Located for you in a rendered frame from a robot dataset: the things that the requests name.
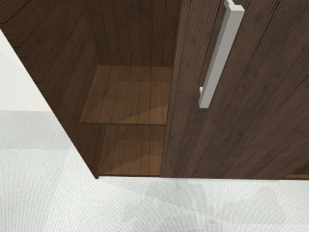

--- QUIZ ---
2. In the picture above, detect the handle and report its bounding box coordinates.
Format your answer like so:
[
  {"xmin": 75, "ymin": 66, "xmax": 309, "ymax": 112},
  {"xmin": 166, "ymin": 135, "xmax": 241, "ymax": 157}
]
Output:
[{"xmin": 198, "ymin": 0, "xmax": 245, "ymax": 108}]

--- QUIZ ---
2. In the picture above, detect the wardrobe door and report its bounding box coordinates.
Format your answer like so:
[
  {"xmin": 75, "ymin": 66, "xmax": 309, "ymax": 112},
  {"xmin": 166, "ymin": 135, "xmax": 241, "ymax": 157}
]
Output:
[
  {"xmin": 159, "ymin": 0, "xmax": 309, "ymax": 181},
  {"xmin": 291, "ymin": 162, "xmax": 309, "ymax": 175}
]

